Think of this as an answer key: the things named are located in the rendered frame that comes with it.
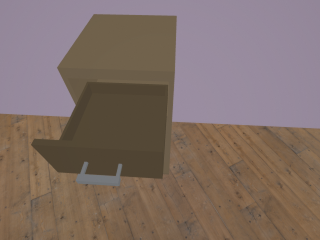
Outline cabinet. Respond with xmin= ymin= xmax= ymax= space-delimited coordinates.
xmin=57 ymin=14 xmax=177 ymax=175

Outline drawer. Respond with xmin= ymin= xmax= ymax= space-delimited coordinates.
xmin=31 ymin=82 xmax=168 ymax=179

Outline handle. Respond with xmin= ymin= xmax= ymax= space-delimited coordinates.
xmin=76 ymin=161 xmax=123 ymax=186

